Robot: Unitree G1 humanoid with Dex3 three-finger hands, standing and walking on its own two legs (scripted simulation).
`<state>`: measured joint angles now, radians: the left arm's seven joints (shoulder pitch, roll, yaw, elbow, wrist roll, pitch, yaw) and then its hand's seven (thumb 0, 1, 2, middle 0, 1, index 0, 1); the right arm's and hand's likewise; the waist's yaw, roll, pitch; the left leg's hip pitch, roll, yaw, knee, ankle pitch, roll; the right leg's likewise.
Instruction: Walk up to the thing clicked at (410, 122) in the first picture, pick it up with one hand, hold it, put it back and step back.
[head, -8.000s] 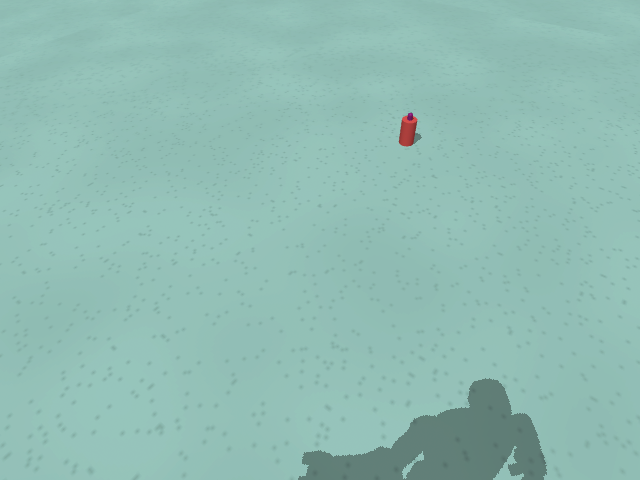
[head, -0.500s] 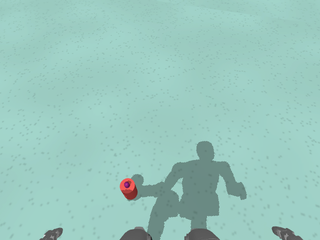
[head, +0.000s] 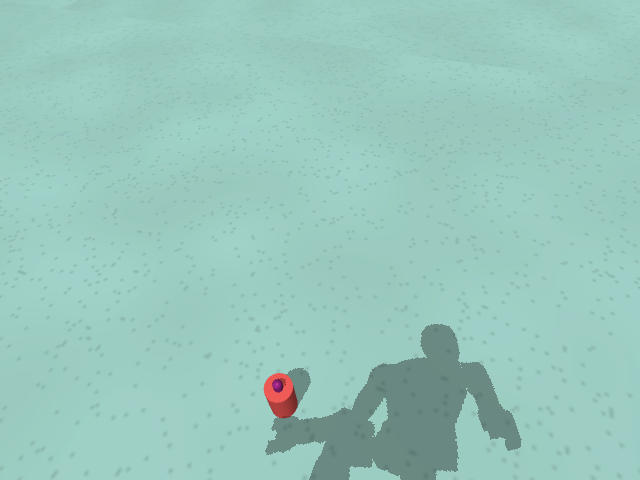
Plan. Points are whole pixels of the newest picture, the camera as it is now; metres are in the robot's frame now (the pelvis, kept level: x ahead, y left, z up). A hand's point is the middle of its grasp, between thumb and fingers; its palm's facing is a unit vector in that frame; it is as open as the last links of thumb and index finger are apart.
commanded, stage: walk up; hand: left
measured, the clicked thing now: (280, 394) +0.46 +0.18 -0.67
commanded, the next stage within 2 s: stand in 0.22 s
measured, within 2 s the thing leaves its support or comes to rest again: neither
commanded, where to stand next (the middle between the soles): +0.09 -0.01 m, yaw -2 degrees
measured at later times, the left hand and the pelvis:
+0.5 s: hand out of the picture +0.12 +0.22 -0.13, palm faces -0.05 -0.94 -0.34, open 7.4 cm; pelvis +0.01 -0.02 +0.02, yaw -1 degrees
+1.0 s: hand out of the picture +0.10 +0.24 -0.13, palm faces -0.04 -0.93 -0.35, open 7.4 cm; pelvis +0.02 -0.02 +0.02, yaw -1 degrees
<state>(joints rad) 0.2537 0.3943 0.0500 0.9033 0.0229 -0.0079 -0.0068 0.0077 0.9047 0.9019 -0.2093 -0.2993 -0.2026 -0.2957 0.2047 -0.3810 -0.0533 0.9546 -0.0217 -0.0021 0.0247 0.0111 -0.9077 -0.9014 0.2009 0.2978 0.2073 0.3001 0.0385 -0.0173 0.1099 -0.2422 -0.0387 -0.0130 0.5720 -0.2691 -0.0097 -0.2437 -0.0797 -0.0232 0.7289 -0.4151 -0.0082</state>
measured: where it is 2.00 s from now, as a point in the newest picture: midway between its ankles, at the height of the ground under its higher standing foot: outside the picture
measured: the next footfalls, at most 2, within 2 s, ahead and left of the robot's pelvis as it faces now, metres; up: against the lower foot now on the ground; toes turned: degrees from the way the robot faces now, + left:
right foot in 0.20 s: +0.09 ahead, -0.15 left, +0.00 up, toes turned -2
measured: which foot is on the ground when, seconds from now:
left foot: down 0.00-1.00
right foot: up 0.00-0.18, down 0.20-1.00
